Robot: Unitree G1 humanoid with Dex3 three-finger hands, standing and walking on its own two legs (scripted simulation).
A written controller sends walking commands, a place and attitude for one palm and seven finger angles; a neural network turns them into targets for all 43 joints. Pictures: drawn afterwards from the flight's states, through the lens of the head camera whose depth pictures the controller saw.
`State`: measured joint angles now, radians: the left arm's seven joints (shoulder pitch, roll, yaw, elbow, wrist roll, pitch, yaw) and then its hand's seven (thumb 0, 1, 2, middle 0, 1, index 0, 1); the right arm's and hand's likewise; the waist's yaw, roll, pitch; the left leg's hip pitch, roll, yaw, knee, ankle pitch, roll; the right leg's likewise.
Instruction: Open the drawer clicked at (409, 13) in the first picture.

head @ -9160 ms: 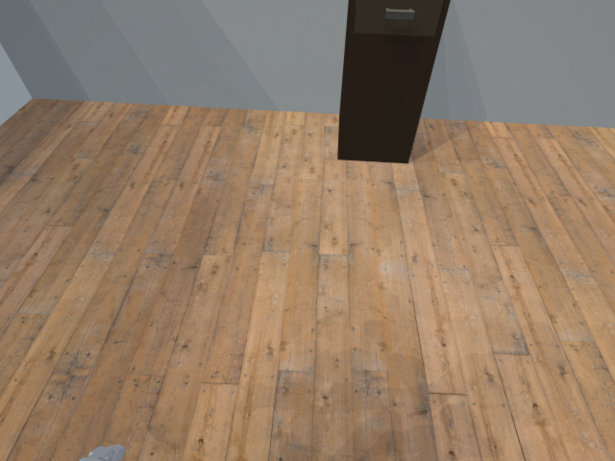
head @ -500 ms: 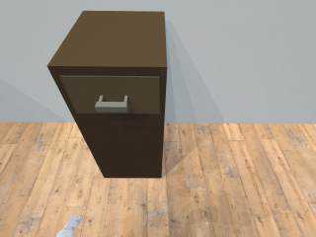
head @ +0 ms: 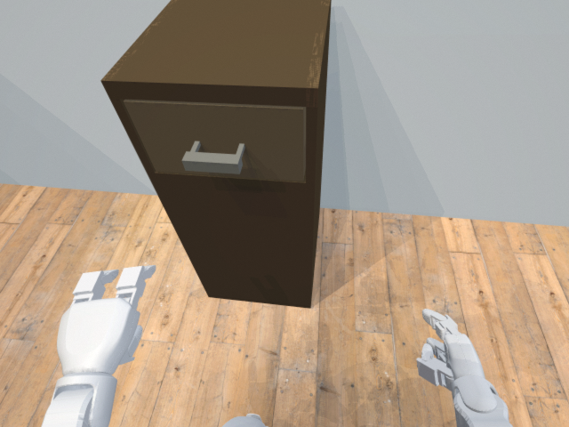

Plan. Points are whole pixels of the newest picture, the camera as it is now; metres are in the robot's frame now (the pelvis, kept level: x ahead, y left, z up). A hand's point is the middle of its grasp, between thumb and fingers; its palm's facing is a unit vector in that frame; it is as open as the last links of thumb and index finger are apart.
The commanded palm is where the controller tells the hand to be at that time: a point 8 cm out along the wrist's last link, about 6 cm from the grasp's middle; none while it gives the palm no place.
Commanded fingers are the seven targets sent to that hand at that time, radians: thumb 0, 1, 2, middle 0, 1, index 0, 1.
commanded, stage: raise the hand with hooked fingers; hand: left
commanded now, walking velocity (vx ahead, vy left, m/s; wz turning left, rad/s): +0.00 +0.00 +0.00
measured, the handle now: (215, 154) +0.57 +0.22 +0.03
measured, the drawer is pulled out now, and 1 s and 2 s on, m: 0.00 0.00 0.00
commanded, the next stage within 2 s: move the hooked fingers above the handle in 1.28 s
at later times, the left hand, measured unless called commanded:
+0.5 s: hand (130, 256) +0.30 +0.26 +0.08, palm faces +0.10 -0.10 -0.99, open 12.6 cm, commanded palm +0.27 +0.26 +0.15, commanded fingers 0.00 -0.43 0.33 -0.29 -1.15 -0.29 -1.15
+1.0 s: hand (109, 199) +0.34 +0.28 +0.15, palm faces +0.06 -0.09 -0.99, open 13.8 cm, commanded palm +0.30 +0.28 +0.20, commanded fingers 0.00 -0.50 0.30 -0.30 -1.20 -0.30 -1.20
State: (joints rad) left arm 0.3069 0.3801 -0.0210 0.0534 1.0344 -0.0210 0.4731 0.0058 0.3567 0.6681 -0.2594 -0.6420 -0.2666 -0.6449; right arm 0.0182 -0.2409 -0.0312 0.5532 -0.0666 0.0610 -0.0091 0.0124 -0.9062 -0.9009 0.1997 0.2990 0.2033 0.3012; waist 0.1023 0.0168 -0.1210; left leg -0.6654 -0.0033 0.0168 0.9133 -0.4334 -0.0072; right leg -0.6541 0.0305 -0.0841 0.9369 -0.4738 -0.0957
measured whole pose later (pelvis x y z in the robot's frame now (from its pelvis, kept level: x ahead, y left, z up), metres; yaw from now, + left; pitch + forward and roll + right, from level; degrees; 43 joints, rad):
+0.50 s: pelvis +0.03 +0.03 +0.03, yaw -3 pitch +7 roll +1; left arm 0.17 0.40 -0.05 -0.01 0.96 0.08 0.31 0.00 -0.21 0.42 -0.30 -1.02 -0.30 -1.02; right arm 0.13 -0.27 -0.05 0.62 -0.02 0.10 -0.02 0.02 -0.91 -0.90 0.20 0.30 0.20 0.30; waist 0.06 0.06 -0.08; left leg -0.42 -0.04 0.03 0.66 -0.36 0.03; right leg -0.43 0.03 -0.01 0.70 -0.39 -0.05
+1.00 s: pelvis +0.01 +0.05 +0.05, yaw -2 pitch +1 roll +0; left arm -0.14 0.47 -0.09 0.08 0.92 0.12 0.04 0.00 -0.49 0.30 -0.32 -1.20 -0.32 -1.20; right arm 0.12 -0.23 0.02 0.61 0.02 0.14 -0.01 0.01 -0.90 -0.90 0.20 0.30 0.21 0.30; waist 0.08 0.08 -0.03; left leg -0.25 -0.06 0.02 0.49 -0.26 0.06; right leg -0.24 0.01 -0.02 0.50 -0.28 -0.02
